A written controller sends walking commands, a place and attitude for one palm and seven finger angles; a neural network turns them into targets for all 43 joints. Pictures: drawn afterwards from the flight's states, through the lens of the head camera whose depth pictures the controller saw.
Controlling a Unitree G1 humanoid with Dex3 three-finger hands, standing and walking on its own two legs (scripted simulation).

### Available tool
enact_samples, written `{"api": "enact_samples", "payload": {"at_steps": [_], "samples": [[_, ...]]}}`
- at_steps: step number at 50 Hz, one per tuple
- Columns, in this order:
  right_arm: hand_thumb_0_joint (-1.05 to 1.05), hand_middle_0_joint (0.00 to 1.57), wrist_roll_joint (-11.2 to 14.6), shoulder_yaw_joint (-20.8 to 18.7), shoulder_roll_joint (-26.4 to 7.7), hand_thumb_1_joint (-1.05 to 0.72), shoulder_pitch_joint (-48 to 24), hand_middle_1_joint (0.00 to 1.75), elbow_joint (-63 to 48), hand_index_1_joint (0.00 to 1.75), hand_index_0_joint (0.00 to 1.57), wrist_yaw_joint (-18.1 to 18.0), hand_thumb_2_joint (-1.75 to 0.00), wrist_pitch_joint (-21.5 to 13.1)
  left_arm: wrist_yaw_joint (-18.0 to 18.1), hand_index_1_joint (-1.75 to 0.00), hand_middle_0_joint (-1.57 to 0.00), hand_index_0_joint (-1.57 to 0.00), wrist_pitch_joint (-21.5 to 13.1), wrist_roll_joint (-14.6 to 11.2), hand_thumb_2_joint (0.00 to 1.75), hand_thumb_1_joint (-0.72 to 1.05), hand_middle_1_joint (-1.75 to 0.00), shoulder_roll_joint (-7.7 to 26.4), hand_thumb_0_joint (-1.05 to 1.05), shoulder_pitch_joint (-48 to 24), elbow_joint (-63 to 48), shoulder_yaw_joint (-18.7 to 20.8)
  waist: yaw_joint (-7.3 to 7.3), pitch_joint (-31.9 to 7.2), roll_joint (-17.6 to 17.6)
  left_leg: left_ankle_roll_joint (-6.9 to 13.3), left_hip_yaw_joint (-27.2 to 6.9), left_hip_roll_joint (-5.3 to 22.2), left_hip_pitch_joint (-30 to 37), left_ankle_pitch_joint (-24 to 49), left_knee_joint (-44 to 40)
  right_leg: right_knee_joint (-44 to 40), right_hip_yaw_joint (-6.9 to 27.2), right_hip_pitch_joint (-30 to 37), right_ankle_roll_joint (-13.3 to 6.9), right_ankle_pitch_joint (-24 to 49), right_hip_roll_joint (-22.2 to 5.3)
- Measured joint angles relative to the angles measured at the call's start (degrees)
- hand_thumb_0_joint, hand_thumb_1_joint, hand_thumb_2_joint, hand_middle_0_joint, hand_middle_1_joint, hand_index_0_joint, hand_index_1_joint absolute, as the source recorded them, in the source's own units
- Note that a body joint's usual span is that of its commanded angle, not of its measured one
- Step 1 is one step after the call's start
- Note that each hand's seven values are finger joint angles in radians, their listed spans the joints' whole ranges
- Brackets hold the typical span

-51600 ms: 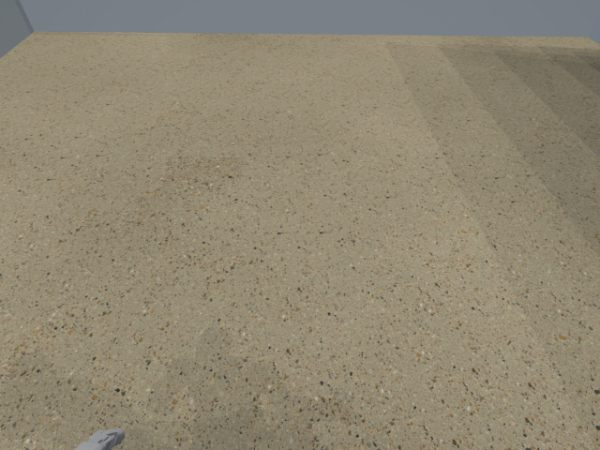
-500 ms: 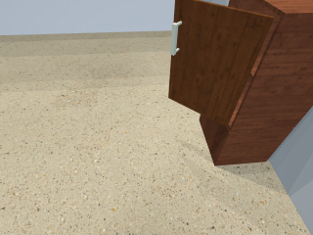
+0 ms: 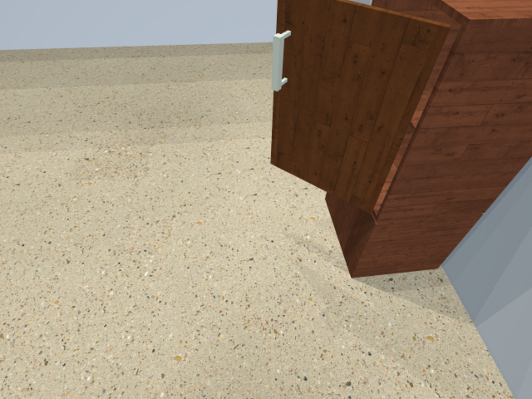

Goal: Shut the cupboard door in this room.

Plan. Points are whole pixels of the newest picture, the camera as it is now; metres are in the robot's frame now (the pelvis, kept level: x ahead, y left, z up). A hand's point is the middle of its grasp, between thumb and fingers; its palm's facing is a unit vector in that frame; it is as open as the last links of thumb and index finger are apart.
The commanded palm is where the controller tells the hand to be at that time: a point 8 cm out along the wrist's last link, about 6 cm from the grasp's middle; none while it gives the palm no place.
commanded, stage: look to check the result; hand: left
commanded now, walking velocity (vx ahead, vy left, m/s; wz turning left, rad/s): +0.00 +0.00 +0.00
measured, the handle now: (281, 61) +0.94 -0.01 +0.06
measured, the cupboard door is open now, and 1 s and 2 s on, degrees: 47 47 47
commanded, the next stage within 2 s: walk to a spot facing it in 0.42 s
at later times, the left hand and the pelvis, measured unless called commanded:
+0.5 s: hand out of the picture +0.07 +0.23 -0.16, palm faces -0.03 -0.95 -0.31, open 7.3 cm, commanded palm none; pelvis +0.02 -0.01 +0.00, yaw +0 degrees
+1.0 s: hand out of the picture +0.02 +0.23 -0.21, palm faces +0.20 -0.95 -0.22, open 7.3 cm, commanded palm none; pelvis +0.00 +0.02 -0.03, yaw +12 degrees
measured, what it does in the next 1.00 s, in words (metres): stands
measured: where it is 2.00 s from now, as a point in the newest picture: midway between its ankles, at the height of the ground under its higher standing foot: outside the picture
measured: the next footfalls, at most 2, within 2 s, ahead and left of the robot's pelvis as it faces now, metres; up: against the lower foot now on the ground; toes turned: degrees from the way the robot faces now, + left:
right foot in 1.42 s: +0.07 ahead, -0.12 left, +0.00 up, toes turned +28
left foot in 1.82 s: -0.01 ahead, +0.20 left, +0.00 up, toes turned +50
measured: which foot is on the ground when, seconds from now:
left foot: down 0.00-1.00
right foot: down 0.00-0.94, up 0.96-1.00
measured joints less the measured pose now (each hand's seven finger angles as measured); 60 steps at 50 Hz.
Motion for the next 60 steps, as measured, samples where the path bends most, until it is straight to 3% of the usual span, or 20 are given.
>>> {"api": "enact_samples", "payload": {"at_steps": [19, 31, 40, 45, 47, 50, 53, 60], "samples": [[0.01, 0.2, 0.09, 0.28, 0.25, -0.91, -2.05, 0.3, -0.1, 0.3, 0.21, -0.02, -0.89, 0.32, 0.34, -0.3, -0.2, -0.21, -0.03, -0.03, 0.9, 0.91, -0.3, 0.36, 0.0, 1.16, 1.08, 0.04, 0.94, 0.19, 0.46, -0.57, -0.13, 0.5, 1.76, -0.84, -1.0, -1.69, -0.07, 2.04, -0.52, -0.42, 0.49], [0.01, 0.2, 0.14, 0.26, 0.19, -0.91, -1.39, 0.3, 0.0, 0.3, 0.21, -0.22, -0.89, 0.46, 0.44, -0.3, -0.2, -0.21, 0.06, -0.07, 0.9, 0.91, -0.3, -0.08, 0.0, 1.04, 1.01, 0.13, 0.49, 0.27, -0.24, -0.6, -0.28, 0.44, 2.03, -1.28, -0.85, -1.82, -0.23, 2.52, -0.51, -0.78, 0.44], [0.01, 0.2, 0.14, -0.21, 3.15, -0.91, 1.17, 0.3, -2.02, 0.3, 0.2, -0.19, -0.89, 2.49, 1.39, -0.3, -0.2, -0.21, 1.43, -0.03, 0.9, 0.91, -0.3, -2.87, 0.0, 1.06, -2.8, 1.1, -0.03, 1.41, 0.09, -0.45, -3.43, -1.03, -3.57, -4.38, 8.19, 6.17, -3.81, -1.09, -0.28, -5.12, -0.77], [0.01, 0.2, 0.09, -1.22, 5.47, -0.91, 3.19, 0.3, -3.78, 0.3, 0.2, 0.38, -0.89, 3.77, 1.74, -0.3, -0.2, -0.21, 2.06, 0.67, 0.9, 0.91, -0.3, -4.08, 0.0, 2.18, -5.04, 1.91, -0.72, 3.52, -0.24, -1.93, -0.46, 0.3, -8.49, -14.1, 20.72, 11.19, -7.92, -1.48, 0.43, -8.31, -2.49], [0.01, 0.2, 0.08, -1.32, 6.19, -0.91, 4.38, 0.3, -4.76, 0.3, 0.2, 0.85, -0.89, 3.62, 1.67, -0.3, -0.2, -0.21, 2.49, 0.64, 0.9, 0.91, -0.3, -4.0, 0.0, 2.8, -5.79, 2.26, -0.87, 3.7, -1.14, -1.6, 0.26, 0.95, -7.99, -8.16, 17.26, 15.06, -9.29, -2.84, 1.38, -10.46, -3.99], [0.01, 0.2, -0.7, -1.37, 7.32, -0.91, 4.8, 0.3, -5.64, 0.3, 0.21, 0.7, -0.89, 3.01, 1.63, -0.3, -0.2, -0.21, 3.97, 0.31, 0.9, 0.91, -0.3, -3.86, 0.0, 2.67, -6.54, 2.87, -0.06, 4.54, -2.53, 1.82, 0.56, -1.08, -9.44, -6.87, 17.97, 29.41, -5.54, -9.45, 1.72, -17.95, -4.33], [0.01, 0.2, -1.01, -1.24, 8.0, -0.91, 5.39, 0.3, -6.61, 0.3, 0.21, 0.23, -0.89, 2.85, 1.27, -0.3, -0.2, -0.21, 4.63, 0.6, 0.9, 0.91, -0.3, -3.85, 0.0, 2.67, -7.0, 3.37, -0.02, 4.34, -2.09, 2.76, -0.56, -2.01, -9.26, -5.14, 13.69, 38.73, -2.97, -15.1, 1.71, -15.76, -3.18], [0.01, 0.2, -0.93, -1.62, 7.85, -0.91, 5.95, 0.3, -7.58, 0.3, 0.21, -0.35, -0.89, 2.43, 1.0, -0.3, -0.2, -0.2, 3.58, 0.63, 0.9, 0.91, -0.3, -3.23, 0.01, 2.19, -9.47, 4.01, -0.42, 3.62, -0.04, 2.63, -5.59, -2.72, -9.32, 1.44, 5.54, 36.53, -0.67, -18.78, 2.95, -11.8, -2.14]]}}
